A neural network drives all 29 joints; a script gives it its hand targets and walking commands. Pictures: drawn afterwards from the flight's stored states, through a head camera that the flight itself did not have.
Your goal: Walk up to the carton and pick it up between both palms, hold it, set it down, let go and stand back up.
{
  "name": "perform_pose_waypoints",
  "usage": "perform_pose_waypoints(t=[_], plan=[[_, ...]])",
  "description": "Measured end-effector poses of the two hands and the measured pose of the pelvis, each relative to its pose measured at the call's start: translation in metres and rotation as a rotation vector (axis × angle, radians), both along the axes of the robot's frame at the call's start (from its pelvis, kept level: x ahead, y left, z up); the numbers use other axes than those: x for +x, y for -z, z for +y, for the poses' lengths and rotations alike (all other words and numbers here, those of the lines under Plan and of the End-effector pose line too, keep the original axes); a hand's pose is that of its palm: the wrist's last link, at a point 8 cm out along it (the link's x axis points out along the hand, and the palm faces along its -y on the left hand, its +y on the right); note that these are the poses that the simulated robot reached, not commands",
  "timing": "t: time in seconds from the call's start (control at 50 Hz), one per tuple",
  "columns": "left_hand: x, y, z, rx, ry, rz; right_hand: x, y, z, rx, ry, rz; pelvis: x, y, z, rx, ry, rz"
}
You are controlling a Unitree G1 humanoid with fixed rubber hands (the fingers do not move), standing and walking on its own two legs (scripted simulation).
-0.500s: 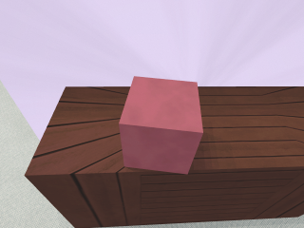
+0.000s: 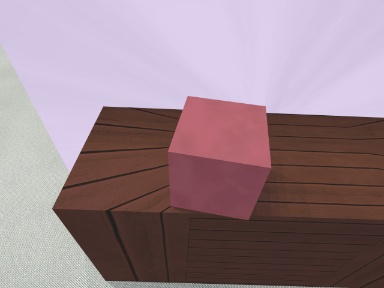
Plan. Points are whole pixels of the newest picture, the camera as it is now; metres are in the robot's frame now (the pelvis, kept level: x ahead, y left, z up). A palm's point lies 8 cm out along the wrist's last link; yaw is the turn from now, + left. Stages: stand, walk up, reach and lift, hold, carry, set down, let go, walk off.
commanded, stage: stand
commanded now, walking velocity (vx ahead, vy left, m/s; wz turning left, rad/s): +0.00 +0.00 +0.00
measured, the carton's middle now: (217, 156) +0.47 -0.07 +0.00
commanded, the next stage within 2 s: none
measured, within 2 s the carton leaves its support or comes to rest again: neither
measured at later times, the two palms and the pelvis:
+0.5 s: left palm out of the picture -0.02 +0.21 -0.15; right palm out of the picture +0.01 -0.23 -0.14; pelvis +0.00 -0.01 +0.00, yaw +1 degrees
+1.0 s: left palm out of the picture -0.05 +0.19 -0.15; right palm out of the picture -0.01 -0.23 -0.14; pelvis -0.01 -0.02 +0.00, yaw +1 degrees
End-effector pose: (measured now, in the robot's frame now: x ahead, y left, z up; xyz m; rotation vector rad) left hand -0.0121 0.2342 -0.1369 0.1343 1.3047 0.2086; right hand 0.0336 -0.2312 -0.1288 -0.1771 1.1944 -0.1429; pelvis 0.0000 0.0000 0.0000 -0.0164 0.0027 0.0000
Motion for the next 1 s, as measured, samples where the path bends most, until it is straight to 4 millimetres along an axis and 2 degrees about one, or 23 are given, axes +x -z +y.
perform_pose_waypoints(t=[0.12, 0.44, 1.0], plan=[[-0.008, 0.002, -0.008, -0.012, -0.014, 0.03, -0.008, 0.003, 0.002, 0.011, 0.011, 0.029, -0.001, -0.001, -0.002, 0.001, -0.005, -0.001], [-0.009, 0.008, -0.025, -0.034, -0.039, 0.058, -0.02, 0.009, 0.002, 0.02, 0.03, 0.078, -0.001, -0.001, -0.009, 0.002, -0.015, -0.012], [-0.037, 0.013, -0.048, -0.064, -0.068, 0.143, -0.043, 0.016, 0.003, 0.037, 0.034, 0.167, -0.008, -0.001, -0.02, 0.001, -0.022, -0.026]])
